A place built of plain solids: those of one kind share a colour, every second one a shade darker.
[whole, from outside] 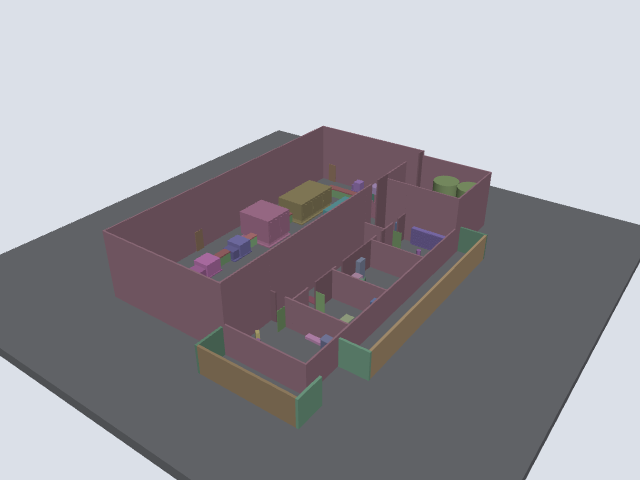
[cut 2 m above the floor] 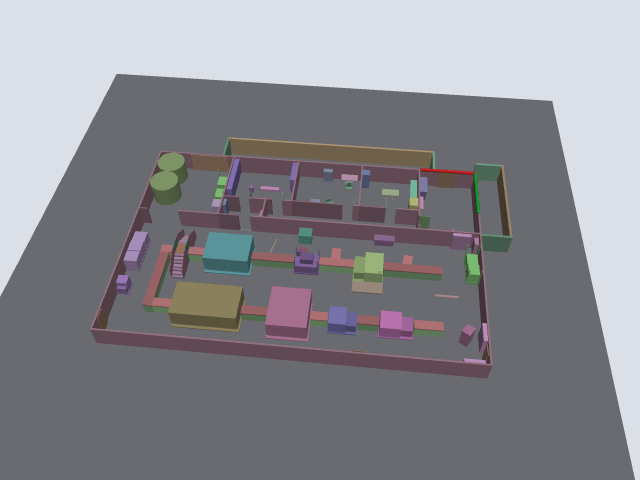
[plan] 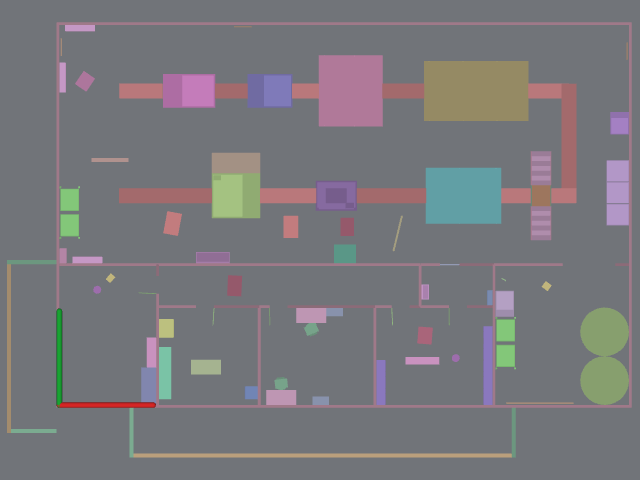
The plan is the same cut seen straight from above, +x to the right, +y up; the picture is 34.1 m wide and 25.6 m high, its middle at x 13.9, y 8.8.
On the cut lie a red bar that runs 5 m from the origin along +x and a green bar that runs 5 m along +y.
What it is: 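A trial; a factory floor where things are made along one folded line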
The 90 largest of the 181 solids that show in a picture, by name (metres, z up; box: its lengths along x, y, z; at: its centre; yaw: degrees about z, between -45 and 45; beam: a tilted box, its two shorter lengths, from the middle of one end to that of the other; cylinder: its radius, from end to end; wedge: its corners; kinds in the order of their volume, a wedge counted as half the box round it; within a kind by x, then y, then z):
{
 "wall_1": {"box": [0.15, 7.79, 2.95], "at": [-0.07, 3.75, 1.43]},
 "wall_2": {"box": [0.15, 13.08, 6.55], "at": [-0.07, 13.88, 3.23]},
 "wall_3": {"box": [5.54, 0.15, 2.95], "at": [2.62, -0.07, 1.43]},
 "wall_4": {"box": [5.24, 0.15, 6.55], "at": [2.62, 7.49, 3.23]},
 "wall_5": {"box": [0.15, 5.25, 2.95], "at": [5.24, 2.62, 1.43]},
 "wall_6": {"box": [2.06, 0.15, 2.95], "at": [6.27, 5.25, 1.43]},
 "wall_7": {"box": [5.72, 0.15, 2.95], "at": [7.95, -0.07, 1.43]},
 "wall_8": {"box": [2.42, 0.15, 2.95], "at": [9.45, 5.25, 1.43]},
 "wall_9": {"box": [0.15, 5.25, 2.95], "at": [10.66, 2.62, 1.43]},
 "wall_10": {"box": [14.0, 0.15, 6.55], "at": [12.24, 7.49, 3.23]},
 "wall_11": {"box": [6.47, 0.15, 2.95], "at": [13.74, -0.07, 1.43]},
 "wall_12": {"box": [4.67, 0.15, 2.95], "at": [14.5, 5.25, 1.43]},
 "wall_13": {"box": [30.68, 0.15, 6.55], "at": [15.19, 20.34, 3.23]},
 "wall_14": {"box": [0.15, 5.25, 2.95], "at": [16.83, 2.62, 1.43]},
 "wall_15": {"box": [0.15, 2.24, 2.95], "at": [19.24, 6.37, 1.43]},
 "wall_16": {"box": [1.05, 0.15, 6.55], "at": [19.77, 7.49, 3.23]},
 "wall_17": {"box": [6.65, 0.15, 2.95], "at": [20.0, -0.07, 1.43]},
 "wall_18": {"box": [1.54, 0.15, 2.95], "at": [20.01, 5.25, 1.43]},
 "wall_19": {"box": [1.83, 0.15, 6.55], "at": [22.26, 7.49, 3.23]},
 "wall_20": {"box": [1.45, 0.15, 2.95], "at": [22.46, 5.25, 1.43]},
 "wall_21": {"box": [0.15, 5.25, 6.05], "at": [23.18, 2.62, 2.98]},
 "wall_22": {"box": [0.15, 2.24, 6.05], "at": [23.18, 6.37, 2.98]},
 "wall_23": {"box": [3.67, 0.15, 6.55], "at": [25.02, 7.49, 3.23]},
 "wall_24": {"box": [7.5, 0.15, 6.05], "at": [26.78, -0.07, 2.98]},
 "wall_25": {"box": [0.73, 0.15, 6.55], "at": [30.02, 7.49, 3.23]},
 "wall_26": {"box": [0.15, 7.79, 6.05], "at": [30.45, 3.75, 2.98]},
 "wall_27": {"box": [0.15, 13.08, 6.55], "at": [30.45, 13.88, 3.23]},
 "silo_1": {"cylinder": 1.3, "from": [29.08, 1.3, 0.0], "to": [29.08, 1.3, 4.5]},
 "silo_2": {"cylinder": 1.3, "from": [29.08, 3.9, 0.0], "to": [29.08, 3.9, 4.5]},
 "oven_1": {"box": [5.58, 3.2, 0.15], "at": [22.23, 16.75, 0.03]},
 "oven_2": {"box": [5.22, 2.74, 0.35], "at": [22.23, 16.75, 0.28]},
 "oven_3": {"box": [5.42, 3.04, 1.85], "at": [22.23, 16.75, 1.38]},
 "cooler_1": {"box": [3.41, 3.8, 0.15], "at": [15.54, 16.75, 0.03]},
 "cooler_2": {"box": [3.05, 3.34, 0.35], "at": [15.54, 16.75, 0.28]},
 "cooler_3": {"box": [3.25, 3.64, 2.45], "at": [15.54, 16.75, 1.68]},
 "prover_1": {"box": [4.03, 3.0, 0.15], "at": [21.55, 11.16, 0.03]},
 "prover_2": {"box": [3.67, 2.54, 0.35], "at": [21.55, 11.16, 0.28]},
 "prover_3": {"box": [3.87, 2.84, 2.05], "at": [21.55, 11.16, 1.48]},
 "conveyor_body_1": {"box": [2.32, 0.68, 0.97], "at": [4.36, 16.75, 0.43]},
 "conveyor_body_2": {"box": [4.96, 0.68, 0.97], "at": [5.66, 11.16, 0.43]},
 "conveyor_body_3": {"box": [1.75, 0.68, 0.97], "at": [9.17, 16.75, 0.43]},
 "conveyor_body_4": {"box": [2.99, 0.68, 0.97], "at": [12.2, 11.16, 0.43]},
 "conveyor_body_5": {"box": [1.44, 0.68, 0.97], "at": [13.13, 16.75, 0.43]},
 "conveyor_body_6": {"box": [3.71, 0.68, 0.97], "at": [17.71, 11.16, 0.43]},
 "conveyor_body_7": {"box": [2.24, 0.68, 0.97], "at": [18.34, 16.75, 0.43]},
 "conveyor_body_8": {"box": [4.01, 0.68, 0.97], "at": [25.57, 11.16, 0.43]},
 "conveyor_body_9": {"box": [2.2, 0.68, 0.97], "at": [26.1, 16.75, 0.43]},
 "conveyor_body_10": {"box": [0.68, 6.38, 0.97], "at": [27.18, 13.95, 0.43]},
 "yard_wall_1": {"box": [0.22, 9.23, 2.65], "at": [-2.69, 3.12, 1.27]},
 "yard_wall_2": {"box": [20.6, 0.22, 2.65], "at": [14.04, -2.69, 1.27]},
 "mixer_1": {"box": [1.56, 2.24, 1.25], "at": [8.98, 11.16, 0.72]},
 "mixer_2": {"box": [2.6, 2.4, 0.15], "at": [9.42, 11.16, 0.03]},
 "mixer_3": {"box": [0.88, 1.79, 0.85], "at": [10.2, 11.16, 0.53]},
 "yard_cheek_1": {"box": [2.65, 0.22, 2.65], "at": [-1.48, -1.39, 1.27]},
 "yard_cheek_2": {"box": [2.65, 0.22, 2.65], "at": [-1.48, 7.62, 1.27]},
 "yard_cheek_3": {"box": [0.22, 2.65, 2.65], "at": [3.85, -1.48, 1.27]},
 "yard_cheek_4": {"box": [0.22, 2.65, 2.65], "at": [24.23, -1.48, 1.27]},
 "lockers_1": {"box": [0.48, 2.4, 1.7], "at": [17.14, 1.2, 0.95]},
 "lockers_2": {"box": [0.48, 2.4, 1.7], "at": [22.87, 1.2, 0.95]},
 "lockers_3": {"box": [0.48, 1.8, 1.7], "at": [22.87, 3.3, 0.95]},
 "bagger_1": {"box": [0.95, 1.31, 0.85], "at": [6.08, 16.75, 0.53]},
 "bagger_2": {"box": [2.8, 1.8, 0.15], "at": [6.92, 16.75, 0.03]},
 "bagger_3": {"box": [1.69, 1.64, 1.25], "at": [7.4, 16.75, 0.72]},
 "slicer_1": {"box": [0.81, 1.31, 0.85], "at": [10.51, 16.75, 0.53]},
 "slicer_2": {"box": [2.4, 1.8, 0.15], "at": [11.23, 16.75, 0.03]},
 "slicer_3": {"box": [1.43, 1.64, 1.25], "at": [11.63, 16.75, 0.72]},
 "pallet_row_1": {"box": [1.14, 1.09, 1.02], "at": [29.78, 10.15, 0.66]},
 "pallet_row_2": {"box": [1.14, 1.09, 1.14], "at": [29.78, 11.31, 0.72]},
 "pallet_row_3": {"box": [1.14, 1.09, 1.15], "at": [29.78, 12.48, 0.73]},
 "pallet_rack_1": {"box": [0.94, 1.12, 0.82], "at": [0.55, 9.58, 0.56]},
 "pallet_rack_2": {"box": [0.94, 1.12, 1.12], "at": [0.55, 10.94, 0.71]},
 "pallet_rack_3": {"box": [0.94, 1.12, 1.1], "at": [23.8, 2.62, 0.7]},
 "pallet_rack_4": {"box": [0.94, 1.12, 0.85], "at": [23.8, 3.98, 0.57]},
 "divider_1": {"box": [2.2, 1.6, 0.15], "at": [14.77, 11.16, 0.03]},
 "divider_2": {"box": [2.04, 1.44, 0.85], "at": [14.77, 11.16, 0.53]},
 "tool_board_1": {"box": [0.33, 1.6, 1.8], "at": [0.16, 17.46, 1.0]},
 "tool_board_2": {"box": [1.6, 0.33, 1.8], "at": [1.1, 20.11, 1.0]},
 "tool_board_3": {"box": [1.6, 0.33, 1.8], "at": [1.5, 7.73, 1.0]},
 "crossover_deck_1": {"box": [1.0, 1.12, 1.24], "at": [25.69, 11.16, 0.57]},
 "vending_1": {"box": [0.78, 1.0, 1.75], "at": [5.7, 4.09, 0.97]},
 "shelf_1": {"box": [0.9, 0.45, 1.35], "at": [13.94, 0.23, 0.62]},
 "shelf_2": {"box": [0.9, 0.45, 1.95], "at": [14.69, 4.95, 0.93]},
 "roll_cage_1": {"box": [0.74, 0.85, 1.74], "at": [1.37, 17.27, 0.82], "yaw": -34.4},
 "sack_tip_1": {"box": [0.9, 0.98, 1.18], "at": [23.75, 5.57, 0.71]},
 "fridge_1": {"box": [0.68, 0.7, 1.7], "at": [10.25, 0.65, 0.95]},
 "tote_1": {"box": [0.9, 0.84, 1.04], "at": [29.88, 14.88, 0.64]},
 "outer_1": {"box": [3.6, 0.06, 3.45], "at": [25.63, 0.1, 1.68]},
 "conveyor_belt_1": {"box": [0.8, 6.38, 0.13], "at": [27.18, 13.95, 0.98]},
 "staging_1": {"box": [2.6, 1.1, 0.22], "at": [9.42, 12.91, 0.06]},
 "wash_trough_1": {"box": [1.72, 0.5, 0.73], "at": [8.19, 7.83, 0.32]}
}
